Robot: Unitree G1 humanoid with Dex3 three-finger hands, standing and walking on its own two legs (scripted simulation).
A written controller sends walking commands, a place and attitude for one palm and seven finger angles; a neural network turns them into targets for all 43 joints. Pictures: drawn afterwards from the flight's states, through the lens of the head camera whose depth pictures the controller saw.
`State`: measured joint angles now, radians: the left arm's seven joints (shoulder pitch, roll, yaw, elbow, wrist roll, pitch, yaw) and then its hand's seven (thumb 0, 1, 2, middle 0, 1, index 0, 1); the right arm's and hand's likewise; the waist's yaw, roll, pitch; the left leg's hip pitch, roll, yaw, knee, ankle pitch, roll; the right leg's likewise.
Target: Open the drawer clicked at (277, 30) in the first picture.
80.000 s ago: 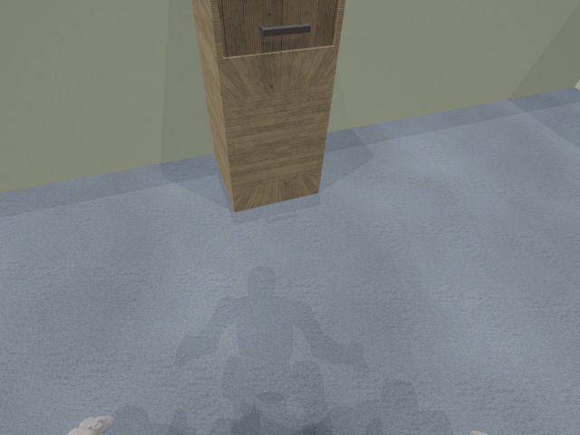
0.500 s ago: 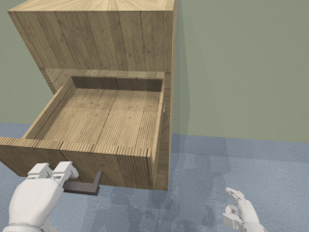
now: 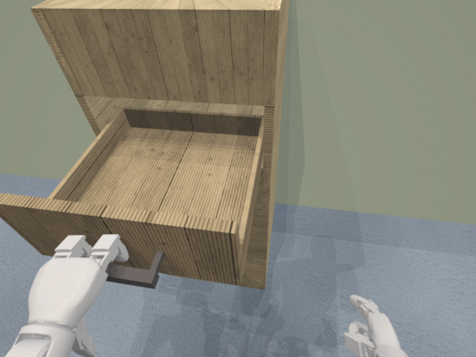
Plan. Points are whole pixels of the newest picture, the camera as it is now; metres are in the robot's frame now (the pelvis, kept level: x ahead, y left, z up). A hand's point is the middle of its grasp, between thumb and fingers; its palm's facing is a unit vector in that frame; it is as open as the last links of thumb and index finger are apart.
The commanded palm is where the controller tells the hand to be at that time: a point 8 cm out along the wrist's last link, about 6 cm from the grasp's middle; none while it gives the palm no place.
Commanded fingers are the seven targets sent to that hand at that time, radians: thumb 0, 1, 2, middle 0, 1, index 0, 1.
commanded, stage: lift the hand off the handle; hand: left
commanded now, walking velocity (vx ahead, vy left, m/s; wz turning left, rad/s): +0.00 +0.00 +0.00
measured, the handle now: (112, 261) +0.22 +0.25 +0.07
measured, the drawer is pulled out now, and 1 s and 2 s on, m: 0.29 0.29 0.29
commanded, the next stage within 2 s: draw the hand back to the body in 1.16 s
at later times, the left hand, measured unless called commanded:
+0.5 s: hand (71, 274) +0.18 +0.27 +0.11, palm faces +0.04 -0.07 -1.00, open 13.0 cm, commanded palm +0.16 +0.27 +0.19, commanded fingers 0.00 -0.50 0.30 -0.30 -1.20 -0.30 -1.20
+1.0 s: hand (44, 212) +0.21 +0.28 +0.20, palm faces +0.21 -0.11 -0.97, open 13.8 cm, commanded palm +0.16 +0.27 +0.26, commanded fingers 0.00 -0.50 0.30 -0.30 -1.20 -0.30 -1.20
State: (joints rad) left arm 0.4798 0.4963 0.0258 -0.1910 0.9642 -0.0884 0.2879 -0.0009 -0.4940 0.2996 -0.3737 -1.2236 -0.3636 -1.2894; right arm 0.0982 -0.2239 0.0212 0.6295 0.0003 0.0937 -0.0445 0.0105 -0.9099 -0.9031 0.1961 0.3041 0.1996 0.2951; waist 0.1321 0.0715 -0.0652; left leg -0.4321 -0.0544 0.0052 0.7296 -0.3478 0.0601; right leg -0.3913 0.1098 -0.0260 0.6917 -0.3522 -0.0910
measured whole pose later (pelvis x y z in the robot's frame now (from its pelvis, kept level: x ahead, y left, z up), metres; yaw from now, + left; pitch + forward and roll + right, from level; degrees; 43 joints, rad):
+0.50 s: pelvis +0.00 +0.02 +0.02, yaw +0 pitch -2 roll -1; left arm 0.49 0.56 0.03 -0.39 0.87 -0.02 0.11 0.00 -0.49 0.30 -0.35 -1.22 -0.47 -1.24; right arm 0.09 -0.26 0.03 0.61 0.02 0.08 -0.05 0.01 -0.91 -0.90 0.20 0.30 0.20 0.30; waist 0.14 0.11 -0.03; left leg -0.26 -0.07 0.01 0.58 -0.29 0.08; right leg -0.21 0.09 0.00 0.53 -0.29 -0.06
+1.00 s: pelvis -0.01 +0.05 +0.02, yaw +0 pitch -4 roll -1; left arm 0.21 0.57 0.05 -0.53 0.79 0.21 -0.10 0.00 -0.50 0.30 -0.33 -1.21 -0.33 -1.21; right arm 0.04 -0.24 0.09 0.59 0.06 0.12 0.01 0.01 -0.91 -0.90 0.20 0.30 0.20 0.30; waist 0.13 0.13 -0.01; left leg -0.18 -0.11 0.02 0.47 -0.22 0.11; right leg -0.15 0.05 0.01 0.47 -0.24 -0.02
